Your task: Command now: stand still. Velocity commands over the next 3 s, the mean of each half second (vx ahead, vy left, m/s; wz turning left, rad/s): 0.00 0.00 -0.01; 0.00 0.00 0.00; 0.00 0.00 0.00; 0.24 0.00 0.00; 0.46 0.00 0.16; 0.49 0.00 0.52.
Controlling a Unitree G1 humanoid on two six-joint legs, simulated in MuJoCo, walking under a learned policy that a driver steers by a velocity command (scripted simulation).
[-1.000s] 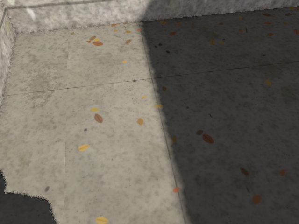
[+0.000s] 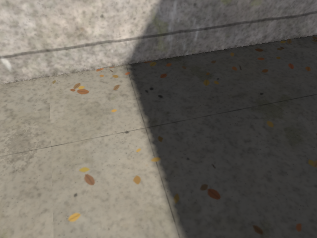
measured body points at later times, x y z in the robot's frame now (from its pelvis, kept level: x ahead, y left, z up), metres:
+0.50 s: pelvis +0.00 +0.01 +0.00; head +0.00 +0.01 +0.45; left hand -0.04 +0.22 -0.17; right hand -0.02 -0.21 -0.16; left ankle +0.00 +0.10 -0.75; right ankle -0.01 -0.09 -0.75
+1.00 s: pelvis +0.01 +0.01 +0.00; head +0.01 +0.02 +0.45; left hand -0.04 +0.22 -0.17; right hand -0.02 -0.20 -0.16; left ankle +0.00 +0.10 -0.75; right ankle -0.01 -0.09 -0.75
